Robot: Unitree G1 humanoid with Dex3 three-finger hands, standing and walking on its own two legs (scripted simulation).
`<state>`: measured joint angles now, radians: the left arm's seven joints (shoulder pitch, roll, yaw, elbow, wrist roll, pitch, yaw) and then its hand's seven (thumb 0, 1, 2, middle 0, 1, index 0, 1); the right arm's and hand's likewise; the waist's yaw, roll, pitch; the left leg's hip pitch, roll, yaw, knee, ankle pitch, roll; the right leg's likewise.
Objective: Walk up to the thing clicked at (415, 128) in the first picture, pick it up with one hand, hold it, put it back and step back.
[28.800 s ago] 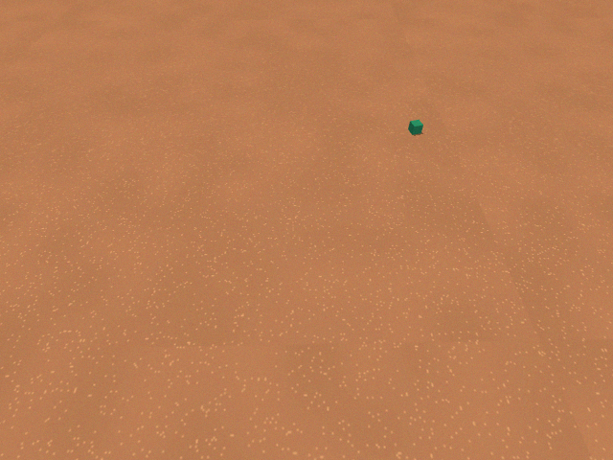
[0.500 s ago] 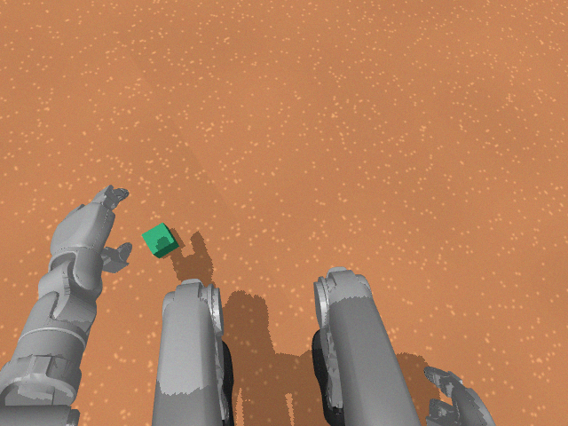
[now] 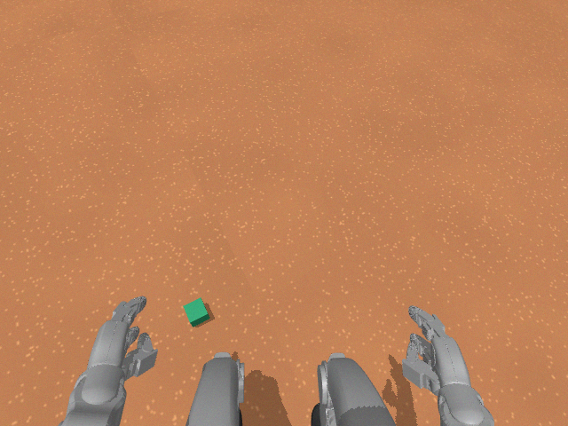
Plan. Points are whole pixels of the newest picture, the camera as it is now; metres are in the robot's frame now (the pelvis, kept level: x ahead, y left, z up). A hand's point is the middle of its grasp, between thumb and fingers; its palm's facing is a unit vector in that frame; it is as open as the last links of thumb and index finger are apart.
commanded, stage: home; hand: left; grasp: from above
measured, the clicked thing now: (196, 312) +0.43 +0.23 -0.60
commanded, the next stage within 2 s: none
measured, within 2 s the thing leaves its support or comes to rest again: neither
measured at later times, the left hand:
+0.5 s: hand (123, 368) +0.20 +0.18 +0.05, palm faces +0.08 -0.98 -0.20, open 7.4 cm
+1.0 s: hand (128, 369) +0.20 +0.18 +0.04, palm faces +0.07 -0.98 -0.21, open 7.4 cm
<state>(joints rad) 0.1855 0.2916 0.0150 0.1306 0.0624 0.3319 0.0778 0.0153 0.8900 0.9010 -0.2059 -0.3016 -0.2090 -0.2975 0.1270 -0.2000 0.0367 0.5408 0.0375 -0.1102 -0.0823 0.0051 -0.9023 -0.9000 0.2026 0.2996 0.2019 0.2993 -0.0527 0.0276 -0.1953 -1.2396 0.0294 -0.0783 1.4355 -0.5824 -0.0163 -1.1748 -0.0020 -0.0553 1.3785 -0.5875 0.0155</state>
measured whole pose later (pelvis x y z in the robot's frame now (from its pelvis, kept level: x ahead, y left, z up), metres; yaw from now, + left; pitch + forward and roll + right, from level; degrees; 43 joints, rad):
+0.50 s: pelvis +0.04 +0.00 +0.09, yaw +1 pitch +11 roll -3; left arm 0.51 0.22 0.04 -0.14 -0.06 0.46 0.03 0.01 0.90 0.90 -0.20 -0.30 -0.20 -0.29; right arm 0.30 -0.22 0.02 0.51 0.01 -0.21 -0.18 0.01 -0.90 -0.90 0.20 0.30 0.20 0.30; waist -0.05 0.05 -0.18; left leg -0.70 0.03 -0.06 1.00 -0.48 -0.01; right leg -0.64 0.00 -0.05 0.93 -0.48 0.02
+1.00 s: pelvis +0.04 +0.00 +0.09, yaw +1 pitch +10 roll -2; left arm 0.49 0.22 0.03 -0.12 -0.06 0.45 0.02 0.02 0.90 0.90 -0.20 -0.30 -0.20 -0.29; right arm 0.29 -0.22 0.03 0.54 0.01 -0.23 -0.18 0.01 -0.90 -0.90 0.20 0.30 0.20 0.30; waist -0.04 0.05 -0.15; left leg -0.70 0.03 -0.06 1.00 -0.48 -0.02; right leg -0.63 0.00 -0.05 0.94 -0.48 0.01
